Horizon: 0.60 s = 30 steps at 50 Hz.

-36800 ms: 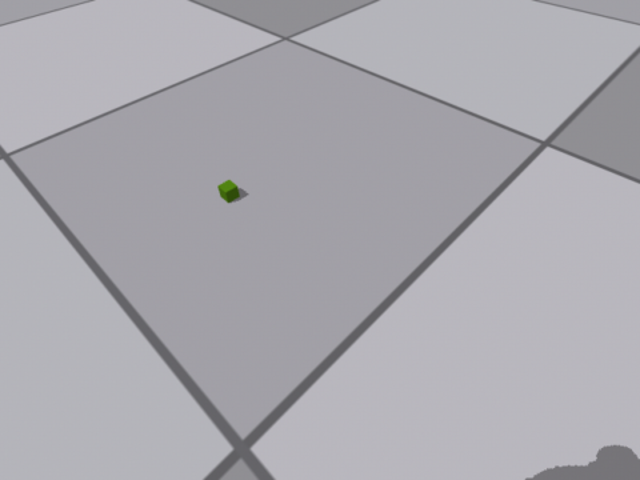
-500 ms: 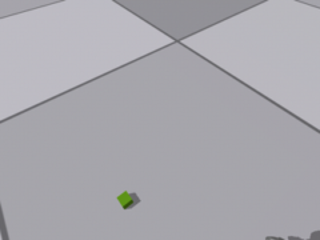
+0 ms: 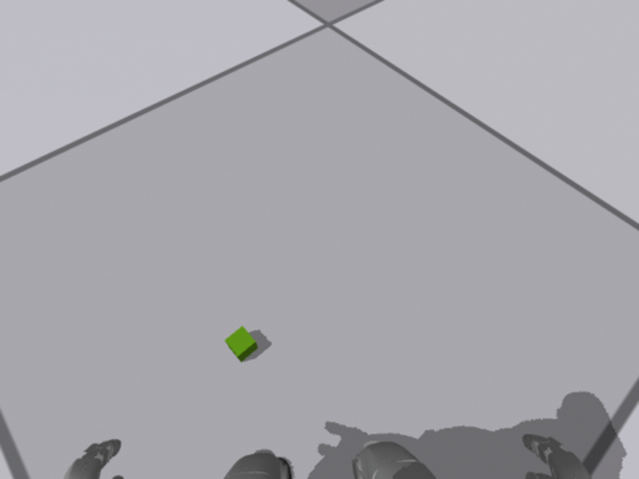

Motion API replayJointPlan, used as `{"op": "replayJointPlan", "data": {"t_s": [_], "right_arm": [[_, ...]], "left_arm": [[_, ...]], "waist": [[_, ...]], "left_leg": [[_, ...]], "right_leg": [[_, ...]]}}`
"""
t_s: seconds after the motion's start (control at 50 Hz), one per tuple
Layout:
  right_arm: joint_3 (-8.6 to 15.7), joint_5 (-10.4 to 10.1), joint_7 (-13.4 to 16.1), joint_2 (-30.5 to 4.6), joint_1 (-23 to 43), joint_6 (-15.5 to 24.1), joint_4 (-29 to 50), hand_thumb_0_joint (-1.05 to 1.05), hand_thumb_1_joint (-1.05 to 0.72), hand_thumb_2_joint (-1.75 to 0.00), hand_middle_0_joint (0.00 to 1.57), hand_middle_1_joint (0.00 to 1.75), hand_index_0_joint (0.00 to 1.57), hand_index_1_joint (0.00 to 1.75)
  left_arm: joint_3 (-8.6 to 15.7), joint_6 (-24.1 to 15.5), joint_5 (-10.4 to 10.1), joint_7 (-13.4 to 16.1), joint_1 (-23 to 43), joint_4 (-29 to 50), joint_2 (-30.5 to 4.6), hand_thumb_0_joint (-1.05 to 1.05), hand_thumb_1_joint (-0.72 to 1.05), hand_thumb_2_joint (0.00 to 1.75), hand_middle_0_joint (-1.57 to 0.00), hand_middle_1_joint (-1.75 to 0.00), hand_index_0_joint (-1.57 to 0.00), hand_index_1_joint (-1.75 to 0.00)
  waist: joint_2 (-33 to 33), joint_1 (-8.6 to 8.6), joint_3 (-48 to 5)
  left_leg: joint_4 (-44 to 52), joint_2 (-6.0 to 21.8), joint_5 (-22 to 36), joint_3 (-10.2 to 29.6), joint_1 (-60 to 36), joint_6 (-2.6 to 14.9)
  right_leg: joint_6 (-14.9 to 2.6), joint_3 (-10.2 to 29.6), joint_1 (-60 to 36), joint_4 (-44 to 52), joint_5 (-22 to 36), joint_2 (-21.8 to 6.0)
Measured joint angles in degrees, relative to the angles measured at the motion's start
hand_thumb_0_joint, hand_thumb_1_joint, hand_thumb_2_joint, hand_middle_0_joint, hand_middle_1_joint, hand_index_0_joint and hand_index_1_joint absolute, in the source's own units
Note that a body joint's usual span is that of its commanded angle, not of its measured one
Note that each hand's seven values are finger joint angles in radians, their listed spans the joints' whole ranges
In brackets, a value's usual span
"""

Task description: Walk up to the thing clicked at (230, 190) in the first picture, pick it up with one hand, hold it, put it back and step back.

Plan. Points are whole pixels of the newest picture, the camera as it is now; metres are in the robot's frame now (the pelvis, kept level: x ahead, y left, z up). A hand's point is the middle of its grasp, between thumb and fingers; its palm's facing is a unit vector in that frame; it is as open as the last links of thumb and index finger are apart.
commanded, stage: step back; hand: left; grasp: from above
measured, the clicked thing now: (241, 344) +0.50 +0.21 -0.73
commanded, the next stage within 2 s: none
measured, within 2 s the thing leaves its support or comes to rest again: neither
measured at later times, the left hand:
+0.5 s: hand out of the picture +0.00 +0.28 -0.15, palm faces +0.05 -0.92 -0.38, open 7.3 cm
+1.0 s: hand out of the picture -0.22 +0.24 -0.14, palm faces -0.02 -0.91 -0.42, open 7.3 cm
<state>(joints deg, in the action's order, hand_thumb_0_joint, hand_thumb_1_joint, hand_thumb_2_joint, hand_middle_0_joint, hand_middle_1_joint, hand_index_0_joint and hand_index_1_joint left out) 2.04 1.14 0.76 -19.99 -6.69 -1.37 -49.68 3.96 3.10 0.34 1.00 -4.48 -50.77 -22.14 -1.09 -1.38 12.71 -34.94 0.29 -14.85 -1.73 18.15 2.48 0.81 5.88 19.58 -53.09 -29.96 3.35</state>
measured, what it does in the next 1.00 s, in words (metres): walks backwards: right foot, then left foot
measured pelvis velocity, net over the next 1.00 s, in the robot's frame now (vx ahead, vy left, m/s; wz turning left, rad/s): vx -0.29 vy -0.03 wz -0.04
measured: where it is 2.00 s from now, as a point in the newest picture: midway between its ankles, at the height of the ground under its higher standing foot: outside the picture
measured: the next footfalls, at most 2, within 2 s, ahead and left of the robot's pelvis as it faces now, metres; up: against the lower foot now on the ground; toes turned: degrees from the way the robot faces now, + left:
right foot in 0.08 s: +0.01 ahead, -0.13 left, +0.00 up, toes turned +2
left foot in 0.42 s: -0.09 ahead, +0.11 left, +0.00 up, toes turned +1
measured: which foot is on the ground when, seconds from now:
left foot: down 0.00-0.10, up 0.12-0.40, down 0.42-0.90, up 0.92-1.00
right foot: up 0.00-0.06, down 0.08-0.44, up 0.46-0.86, down 0.88-1.00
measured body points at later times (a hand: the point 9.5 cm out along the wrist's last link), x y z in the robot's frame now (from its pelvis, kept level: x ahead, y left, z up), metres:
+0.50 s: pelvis -0.13 +0.01 -0.01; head -0.07 +0.03 +0.44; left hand -0.01 +0.33 -0.12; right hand -0.03 -0.30 -0.12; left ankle -0.13 +0.11 -0.73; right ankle -0.06 -0.13 -0.70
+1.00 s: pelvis -0.29 -0.03 +0.00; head -0.25 -0.06 +0.44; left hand -0.22 +0.28 -0.11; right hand -0.19 -0.35 -0.13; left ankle -0.22 +0.11 -0.67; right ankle -0.29 -0.14 -0.73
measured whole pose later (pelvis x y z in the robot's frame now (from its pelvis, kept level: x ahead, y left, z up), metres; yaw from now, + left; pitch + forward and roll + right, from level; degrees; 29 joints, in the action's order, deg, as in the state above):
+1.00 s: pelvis -0.29 -0.03 +0.00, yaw -2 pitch -3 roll +2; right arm 3.4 0.3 1.2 -23.8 -8.6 -3.5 -49.0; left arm 4.4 3.1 2.3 -0.6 -13.8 -48.8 -19.8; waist 1.8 1.4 8.0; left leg -60.1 -5.5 -25.2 7.3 31.1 -0.7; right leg -1.1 1.7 15.4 -38.6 -20.4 -0.6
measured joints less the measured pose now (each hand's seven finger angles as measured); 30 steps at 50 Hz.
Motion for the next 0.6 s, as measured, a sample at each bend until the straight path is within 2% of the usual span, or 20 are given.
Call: {"op": "replayJointPlan", "data": {"t_s": [0.04, 0.08, 0.1, 0.12, 0.16, 0.18, 0.22, 0.26, 0.32, 0.38, 0.42, 0.44, 0.46, 0.5, 0.52, 0.56, 0.6], "right_arm": [[-0.17, -0.06, -0.23, -0.34, 0.17, -0.19, 0.52, 0.01, -0.90, -0.90, 0.21, 0.30, 0.21, 0.30], [-0.26, -0.38, -0.48, -0.94, 0.25, -0.65, 0.58, 0.01, -0.90, -0.90, 0.21, 0.30, 0.21, 0.30], [-0.17, -0.66, -0.52, -1.52, 0.63, -0.93, 0.23, 0.01, -0.90, -0.90, 0.21, 0.30, 0.21, 0.30], [-0.02, -0.95, -0.46, -1.89, 0.81, -1.27, -0.20, 0.01, -0.90, -0.90, 0.21, 0.30, 0.21, 0.30], [0.22, -1.16, -0.22, -1.92, 0.68, -1.90, -1.05, 0.01, -0.90, -0.90, 0.21, 0.30, 0.21, 0.30], [0.27, -1.35, -0.22, -2.12, 0.41, -2.03, -1.26, 0.01, -0.90, -0.90, 0.21, 0.30, 0.21, 0.30], [0.39, -1.68, -0.16, -2.75, -0.55, -1.84, -1.39, 0.01, -0.90, -0.90, 0.21, 0.30, 0.21, 0.30], [0.33, -1.70, -0.05, -3.26, -1.64, -1.52, -1.35, 0.01, -0.90, -0.90, 0.20, 0.30, 0.21, 0.30], [0.30, -1.47, 0.09, -3.78, -2.97, -1.57, -1.39, 0.01, -0.90, -0.90, 0.20, 0.30, 0.21, 0.30], [0.37, -1.09, 0.01, -3.81, -3.60, -1.54, -1.48, 0.01, -0.90, -0.90, 0.20, 0.30, 0.21, 0.30], [0.56, -0.71, -0.23, -3.65, -3.68, -1.09, -1.58, 0.01, -0.90, -0.90, 0.20, 0.30, 0.21, 0.30], [0.75, -0.36, -0.26, -2.96, -3.21, -0.84, -1.89, 0.01, -0.90, -0.90, 0.20, 0.30, 0.21, 0.30], [0.71, 0.01, -0.49, -2.28, -2.87, -0.75, -1.94, 0.01, -0.90, -0.90, 0.20, 0.30, 0.21, 0.30], [0.30, 0.37, -1.20, -1.68, -2.82, -0.50, -1.48, 0.01, -0.90, -0.90, 0.20, 0.30, 0.21, 0.30], [0.09, 0.43, -1.24, -1.30, -2.77, -0.36, -1.39, 0.01, -0.90, -0.90, 0.20, 0.30, 0.21, 0.30], [-0.31, 0.59, -0.98, -0.53, -2.54, -0.36, -1.18, 0.01, -0.90, -0.90, 0.21, 0.30, 0.21, 0.30], [-0.37, 0.51, -0.63, -0.14, -2.06, -0.25, -0.65, 0.01, -0.90, -0.90, 0.21, 0.30, 0.21, 0.30]], "left_arm": [[0.18, -0.27, 0.22, -0.34, -0.83, -0.04, 0.12, 0.01, 0.91, 0.90, -0.20, -0.30, -0.21, -0.30], [0.33, -0.85, 0.58, -0.58, -1.83, -0.16, 0.37, 0.01, 0.91, 0.90, -0.20, -0.30, -0.21, -0.30], [0.44, -1.19, 0.95, -0.57, -2.12, -0.46, 1.02, 0.01, 0.91, 0.90, -0.20, -0.30, -0.21, -0.30], [0.34, -1.36, 1.12, -0.75, -2.62, -0.52, 1.56, 0.01, 0.91, 0.90, -0.20, -0.30, -0.21, -0.30], [-0.03, -1.40, 1.32, -1.20, -3.77, -0.02, 1.81, 0.01, 0.91, 0.90, -0.20, -0.30, -0.21, -0.30], [-0.10, -1.36, 1.18, -1.18, -4.11, 0.22, 2.04, 0.01, 0.90, 0.90, -0.20, -0.30, -0.21, -0.30], [-0.19, -1.08, 1.13, -0.92, -4.27, 0.58, 2.59, 0.01, 0.90, 0.90, -0.20, -0.30, -0.21, -0.30], [-0.13, -0.91, 1.28, -0.68, -4.02, 1.50, 2.71, 0.01, 0.90, 0.90, -0.20, -0.30, -0.21, -0.30], [-0.08, -1.14, 1.46, -0.31, -3.08, 3.54, 2.44, 0.01, 0.90, 0.90, -0.20, -0.30, -0.21, -0.30], [-0.15, -1.34, 1.42, -0.05, -1.91, 5.58, 1.72, 0.01, 0.90, 0.90, -0.20, -0.30, -0.21, -0.30], [-0.30, -1.12, 1.05, -0.20, -1.32, 6.56, 0.92, 0.01, 0.90, 0.90, -0.20, -0.30, -0.21, -0.30], [-0.20, -0.88, 0.83, -0.26, -0.84, 6.63, 0.23, 0.01, 0.90, 0.90, -0.20, -0.30, -0.21, -0.30], [-0.01, -0.54, 0.60, -0.22, -0.61, 6.39, -0.21, 0.01, 0.90, 0.90, -0.20, -0.30, -0.21, -0.30], [0.28, 0.24, 0.52, 0.19, -0.75, 5.14, -0.27, 0.01, 0.90, 0.90, -0.20, -0.30, -0.21, -0.30], [0.43, 0.58, 0.39, 0.38, -0.93, 4.60, -0.37, 0.01, 0.90, 0.90, -0.20, -0.30, -0.21, -0.30], [0.69, 0.69, -0.04, 0.57, -1.76, 4.08, -0.68, 0.01, 0.90, 0.90, -0.20, -0.30, -0.21, -0.30], [0.91, 0.42, -0.06, 0.45, -2.79, 3.89, -0.84, 0.01, 0.91, 0.90, -0.20, -0.30, -0.21, -0.30]], "waist": [[0.33, 0.15, -0.34], [0.97, 0.64, -1.12], [2.50, 0.48, -1.00], [3.65, 0.02, -1.14], [3.09, 0.61, -1.94], [2.79, 1.07, -2.13], [2.91, 1.34, -2.70], [2.90, 1.56, -3.05], [2.76, 1.59, -2.96], [2.21, 1.31, -2.42], [1.55, 0.97, -2.20], [-0.07, 1.13, -1.43], [-1.34, 1.56, -0.94], [-1.01, 0.92, -1.29], [-0.87, 0.62, -1.54], [-1.12, 0.84, -2.24], [-1.13, 1.26, -2.60]], "left_leg": [[-1.53, 0.28, -0.12, -0.57, 1.26, -0.40], [-3.93, 0.78, -0.67, -1.02, 2.93, -0.99], [-5.25, 1.70, -0.92, -0.34, 3.57, -1.39], [-6.54, 1.47, -2.11, 1.38, 4.26, -1.46], [-15.06, -2.26, -10.86, 4.79, 6.44, -1.81], [-20.17, -4.18, -12.59, 6.30, 7.29, -2.01], [-27.28, -6.60, -13.08, 8.51, 8.13, -2.28], [-29.46, -7.18, -13.40, 9.06, 7.37, -2.82], [-25.54, -6.07, -14.82, 8.40, 4.17, -3.51], [-14.33, -3.57, -14.49, 6.32, -0.52, -3.26], [-4.28, -2.30, -8.92, 4.75, -4.16, -2.58], [-2.60, -3.16, -6.59, 3.87, -4.77, -1.75], [-2.71, -3.70, -6.11, 3.02, -4.65, -1.13], [-3.26, -2.81, -5.58, 3.44, -3.46, -0.42], [-2.60, -2.27, -4.80, 3.72, -3.26, -0.32], [-0.45, -1.44, -2.79, 3.44, -3.05, -0.32], [0.98, -0.68, -1.12, 2.97, -2.58, -0.27]], "right_leg": [[-0.52, -1.36, -2.23, 6.03, 2.00, -1.10], [-1.46, -2.81, -5.41, 14.67, 7.81, -1.78], [-1.55, -3.59, -5.90, 15.78, 9.25, -0.94], [-1.67, -4.40, -5.84, 15.69, 9.47, -0.47], [-2.13, -3.98, -4.87, 14.96, 9.61, -1.44], [-2.21, -3.60, -4.76, 15.42, 10.19, -2.02], [-1.98, -3.71, -4.61, 17.33, 11.94, -2.82], [-1.76, -4.03, -3.97, 18.65, 13.48, -3.40], [-1.41, -5.10, -2.47, 19.09, 14.96, -4.16], [-0.72, -6.43, -0.43, 17.76, 15.65, -5.03], [-0.01, -7.05, 1.56, 15.41, 15.44, -5.69], [0.36, -6.36, 2.33, 14.04, 15.34, -6.68], [-0.19, -4.61, 3.11, 12.51, 14.12, -6.44], [-0.96, -0.67, 5.31, 3.88, 3.76, -2.14], [-1.39, 0.94, 6.34, -1.62, 1.29, 0.05], [-1.84, 2.72, 7.73, -10.29, 0.16, 2.83], [-1.31, 2.83, 7.60, -14.87, 0.44, 3.67]]}}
